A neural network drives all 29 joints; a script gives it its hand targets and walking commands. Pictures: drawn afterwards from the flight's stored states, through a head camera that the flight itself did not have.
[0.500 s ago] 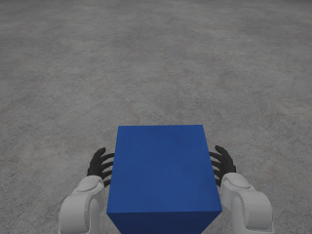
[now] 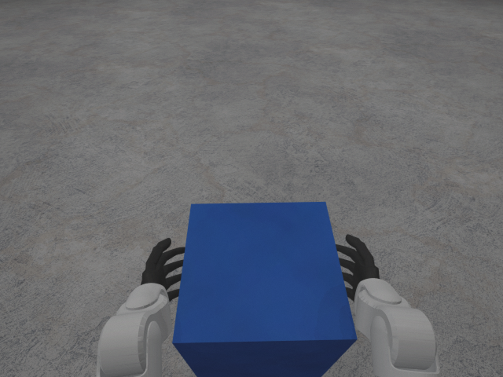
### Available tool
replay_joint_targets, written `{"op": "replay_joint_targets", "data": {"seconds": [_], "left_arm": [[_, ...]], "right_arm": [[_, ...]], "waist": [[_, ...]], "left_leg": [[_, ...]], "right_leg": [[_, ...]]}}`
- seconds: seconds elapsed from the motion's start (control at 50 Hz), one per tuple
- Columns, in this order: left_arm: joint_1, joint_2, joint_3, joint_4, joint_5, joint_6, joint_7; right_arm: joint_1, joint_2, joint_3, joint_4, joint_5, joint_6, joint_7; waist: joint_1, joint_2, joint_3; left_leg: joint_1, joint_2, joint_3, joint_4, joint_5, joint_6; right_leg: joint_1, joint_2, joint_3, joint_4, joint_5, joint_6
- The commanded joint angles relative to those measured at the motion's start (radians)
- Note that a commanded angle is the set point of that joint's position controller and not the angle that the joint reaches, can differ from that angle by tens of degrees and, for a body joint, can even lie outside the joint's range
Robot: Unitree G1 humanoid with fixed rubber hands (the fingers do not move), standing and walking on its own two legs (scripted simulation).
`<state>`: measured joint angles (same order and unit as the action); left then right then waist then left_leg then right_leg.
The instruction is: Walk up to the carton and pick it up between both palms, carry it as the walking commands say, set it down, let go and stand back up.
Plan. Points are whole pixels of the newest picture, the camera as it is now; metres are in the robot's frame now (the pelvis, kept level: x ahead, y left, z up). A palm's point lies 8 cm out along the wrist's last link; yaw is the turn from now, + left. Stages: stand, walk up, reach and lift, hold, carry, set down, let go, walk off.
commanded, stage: carry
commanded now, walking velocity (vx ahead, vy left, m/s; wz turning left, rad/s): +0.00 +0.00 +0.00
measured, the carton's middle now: (259, 296) +0.28 +0.00 +0.00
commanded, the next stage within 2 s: hold in 0.16 s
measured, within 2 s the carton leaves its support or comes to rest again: neither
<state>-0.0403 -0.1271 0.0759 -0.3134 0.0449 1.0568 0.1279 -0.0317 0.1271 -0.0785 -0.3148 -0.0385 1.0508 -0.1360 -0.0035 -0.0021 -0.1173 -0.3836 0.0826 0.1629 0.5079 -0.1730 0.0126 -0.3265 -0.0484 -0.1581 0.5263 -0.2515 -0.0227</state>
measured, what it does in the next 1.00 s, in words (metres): stands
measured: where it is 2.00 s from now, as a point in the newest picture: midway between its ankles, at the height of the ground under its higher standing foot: outside the picture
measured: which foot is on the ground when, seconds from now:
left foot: down 0.00-1.00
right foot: down 0.00-1.00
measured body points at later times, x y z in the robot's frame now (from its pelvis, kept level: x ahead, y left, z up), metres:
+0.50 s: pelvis +0.00 +0.00 +0.00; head -0.02 +0.01 +0.45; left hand +0.28 +0.16 +0.03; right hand +0.28 -0.15 +0.03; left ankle +0.06 +0.11 -0.73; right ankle +0.01 -0.10 -0.73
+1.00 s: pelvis +0.00 +0.00 +0.00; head +0.01 +0.01 +0.45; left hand +0.32 +0.15 -0.01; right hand +0.32 -0.15 -0.01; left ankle +0.06 +0.11 -0.73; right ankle +0.02 -0.10 -0.73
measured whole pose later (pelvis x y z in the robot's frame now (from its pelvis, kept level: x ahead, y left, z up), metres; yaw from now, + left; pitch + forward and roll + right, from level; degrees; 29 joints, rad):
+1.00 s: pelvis +0.00 +0.00 +0.00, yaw -4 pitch -2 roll +0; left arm -0.37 -0.18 0.38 0.44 0.35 0.55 -0.01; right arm -0.39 0.19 -0.37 0.51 -0.35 0.51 0.01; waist 0.05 -0.02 0.04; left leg -0.30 0.01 0.06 0.54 -0.21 0.02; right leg -0.27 0.01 -0.02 0.58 -0.28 -0.03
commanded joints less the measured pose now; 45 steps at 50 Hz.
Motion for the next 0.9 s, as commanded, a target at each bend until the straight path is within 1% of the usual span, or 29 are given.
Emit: {"op": "replay_joint_targets", "data": {"seconds": [0.0, 0.14, 0.16, 0.18, 0.2, 0.22, 0.24, 0.26, 0.28, 0.3, 0.32, 0.34, 0.38, 0.4, 0.46, 0.5, 0.54, 0.56, 0.58, 0.6, 0.62, 0.66, 0.7, 0.78, 0.88], "left_arm": [[-0.416, -0.768, -0.569, -0.129, -0.233, -0.034, -0.109], [-0.414, -0.757, -0.560, -0.124, -0.229, -0.042, -0.105], [-0.351, -0.406, -0.209, 0.227, 0.039, -0.137, -0.122], [-0.334, -0.197, -0.182, 0.434, 0.025, -0.224, -0.130], [-0.296, -0.241, -0.214, 0.320, 0.008, -0.305, -0.137], [-0.323, -0.327, -0.299, 0.268, -0.029, -0.347, -0.158], [-0.399, -0.442, -0.395, 0.210, -0.069, -0.378, -0.183], [-0.532, -0.562, -0.464, 0.110, -0.093, -0.406, -0.186], [-0.588, -0.633, -0.515, 0.057, -0.125, -0.421, -0.192], [-0.610, -0.675, -0.563, 0.038, -0.147, -0.424, -0.198], [-0.607, -0.692, -0.584, 0.041, -0.153, -0.419, -0.201], [-0.587, -0.687, -0.581, 0.071, -0.150, -0.409, -0.202], [-0.566, -0.663, -0.546, 0.152, -0.128, -0.391, -0.210], [-0.565, -0.660, -0.526, 0.194, -0.116, -0.385, -0.215], [-0.576, -0.691, -0.470, 0.317, -0.088, -0.371, -0.233], [-0.592, -0.735, -0.442, 0.374, -0.077, -0.367, -0.245], [-0.613, -0.782, -0.427, 0.408, -0.068, -0.366, -0.259], [-0.639, -0.819, -0.408, 0.463, -0.010, -0.345, -0.263], [-0.669, -0.853, -0.386, 0.485, 0.000, -0.349, -0.273], [-0.701, -0.889, -0.368, 0.510, 0.006, -0.355, -0.286], [-0.739, -0.924, -0.354, 0.535, 0.009, -0.362, -0.299], [-0.801, -0.976, -0.337, 0.585, 0.011, -0.378, -0.320], [-0.831, -0.996, -0.315, 0.627, 0.017, -0.394, -0.334], [-0.837, -0.994, -0.260, 0.705, 0.049, -0.434, -0.346], [-0.830, -0.976, -0.204, 0.762, 0.086, -0.499, -0.351]], "right_arm": [[-0.415, 0.761, 0.570, -0.129, 0.234, -0.028, 0.112], [-0.414, 0.748, 0.560, -0.123, 0.229, -0.035, 0.108], [-0.354, 0.397, 0.209, 0.228, -0.048, -0.124, 0.132], [-0.333, 0.254, 0.191, 0.460, -0.051, -0.213, 0.127], [-0.286, 0.302, 0.258, 0.360, -0.043, -0.296, 0.130], [-0.294, 0.376, 0.310, 0.324, -0.024, -0.342, 0.139], [-0.337, 0.477, 0.375, 0.281, 0.002, -0.368, 0.149], [-0.536, 0.590, 0.503, 0.181, 0.083, -0.406, 0.181], [-0.623, 0.644, 0.587, 0.080, 0.133, -0.432, 0.198], [-0.641, 0.671, 0.616, 0.042, 0.149, -0.443, 0.207], [-0.625, 0.678, 0.615, 0.055, 0.146, -0.444, 0.213], [-0.581, 0.666, 0.594, 0.102, 0.128, -0.437, 0.216], [-0.515, 0.646, 0.535, 0.216, 0.088, -0.421, 0.221], [-0.509, 0.643, 0.508, 0.259, 0.072, -0.414, 0.225], [-0.554, 0.661, 0.456, 0.342, 0.045, -0.401, 0.243], [-0.596, 0.695, 0.441, 0.380, 0.040, -0.396, 0.259], [-0.633, 0.736, 0.433, 0.410, 0.041, -0.393, 0.277], [-0.707, 0.769, 0.409, 0.519, 0.018, -0.390, 0.296], [-0.743, 0.812, 0.405, 0.548, 0.014, -0.395, 0.313], [-0.797, 0.860, 0.399, 0.565, 0.013, -0.404, 0.331], [-0.840, 0.899, 0.383, 0.584, 0.008, -0.413, 0.346], [-0.882, 0.946, 0.341, 0.637, -0.009, -0.432, 0.368], [-0.896, 0.959, 0.300, 0.688, -0.030, -0.450, 0.382], [-0.903, 0.961, 0.244, 0.766, -0.064, -0.487, 0.392], [-0.911, 0.964, 0.210, 0.815, -0.089, -0.544, 0.389]], "waist": [[-0.001, 0.005, -0.207], [-0.001, 0.006, -0.208], [0.029, -0.053, 0.322], [0.034, -0.051, 0.240], [0.025, -0.033, 0.126], [0.025, -0.018, 0.054], [0.024, -0.018, -0.054], [0.079, 0.002, -0.196], [0.099, 0.004, -0.324], [0.090, 0.013, -0.384], [0.081, 0.021, -0.391], [0.063, 0.022, -0.350], [0.041, 0.020, -0.219], [0.036, 0.020, -0.164], [0.038, 0.006, -0.071], [0.044, -0.001, -0.055], [0.049, -0.003, -0.059], [0.044, 0.019, 0.021], [0.058, 0.010, 0.020], [0.068, 0.003, 0.006], [0.065, 0.003, -0.013], [0.045, 0.009, -0.048], [0.037, 0.018, -0.076], [0.040, 0.018, -0.099], [0.051, 0.007, -0.133]], "left_leg": [[0.123, 0.082, -0.094, -0.076, 0.041, 0.026], [0.124, 0.082, -0.094, -0.076, 0.043, 0.026], [0.212, -0.176, -0.197, -0.139, -0.227, 0.055], [0.208, -0.161, -0.211, -0.139, -0.205, 0.053], [0.245, -0.152, -0.217, -0.120, -0.126, 0.037], [0.250, -0.147, -0.227, -0.117, -0.050, 0.023], [0.249, -0.152, -0.236, -0.117, 0.050, 0.018], [0.305, -0.157, -0.246, -0.100, 0.162, 0.014], [0.376, -0.157, -0.252, -0.079, 0.249, 0.012], [0.416, -0.159, -0.254, -0.062, 0.294, 0.006], [0.438, -0.160, -0.255, -0.053, 0.301, 0.003], [0.446, -0.160, -0.257, -0.057, 0.277, 0.002], [0.418, -0.160, -0.258, -0.079, 0.184, 0.004], [0.401, -0.160, -0.258, -0.091, 0.140, 0.006], [0.374, -0.159, -0.259, -0.115, 0.060, 0.011], [0.376, -0.159, -0.262, -0.121, 0.058, 0.012], [0.384, -0.157, -0.266, -0.121, 0.082, 0.012], [0.400, -0.137, -0.263, -0.114, -0.059, 0.018], [0.385, -0.138, -0.267, -0.114, -0.080, 0.022], [0.383, -0.139, -0.271, -0.111, -0.081, 0.025], [0.380, -0.139, -0.272, -0.107, -0.081, 0.026], [0.384, -0.137, -0.271, -0.100, -0.066, 0.025], [0.392, -0.140, -0.264, -0.090, -0.028, 0.019], [0.378, -0.145, -0.250, -0.071, 0.031, 0.015], [0.330, -0.149, -0.245, -0.035, 0.095, 0.020]], "right_leg": [[0.041, -0.101, 0.103, -0.108, 0.057, -0.029], [0.042, -0.100, 0.104, -0.107, 0.058, -0.030], [0.012, 0.131, 0.154, -0.222, -0.172, -0.038], [0.046, 0.099, 0.184, -0.205, -0.152, -0.040], [0.072, 0.084, 0.197, -0.193, -0.079, -0.029], [0.121, 0.081, 0.210, -0.175, 0.018, -0.023], [0.211, 0.086, 0.218, -0.156, 0.152, -0.013], [0.246, 0.089, 0.219, -0.124, 0.230, -0.007], [0.254, 0.094, 0.229, -0.105, 0.294, -0.005], [0.250, 0.099, 0.236, -0.095, 0.330, -0.005], [0.228, 0.100, 0.240, -0.093, 0.322, -0.009], [0.197, 0.100, 0.241, -0.103, 0.286, -0.015], [0.150, 0.098, 0.241, -0.134, 0.177, -0.023], [0.139, 0.096, 0.240, -0.147, 0.127, -0.026], [0.134, 0.098, 0.238, -0.172, 0.034, -0.032], [0.142, 0.100, 0.238, -0.178, 0.023, -0.034], [0.151, 0.104, 0.241, -0.179, 0.037, -0.035], [0.088, 0.113, 0.256, -0.165, -0.060, -0.053], [0.095, 0.111, 0.262, -0.162, -0.083, -0.055], [0.095, 0.111, 0.266, -0.153, -0.087, -0.055], [0.094, 0.111, 0.269, -0.147, -0.086, -0.055], [0.093, 0.114, 0.272, -0.136, -0.066, -0.057], [0.087, 0.116, 0.269, -0.128, -0.037, -0.057], [0.081, 0.115, 0.266, -0.113, 0.007, -0.053], [0.046, 0.118, 0.266, -0.080, 0.058, -0.043]]}}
